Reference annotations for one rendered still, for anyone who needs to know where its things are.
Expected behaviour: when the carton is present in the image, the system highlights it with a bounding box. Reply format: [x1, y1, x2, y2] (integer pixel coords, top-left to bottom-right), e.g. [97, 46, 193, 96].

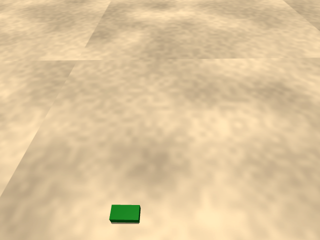
[109, 204, 141, 223]

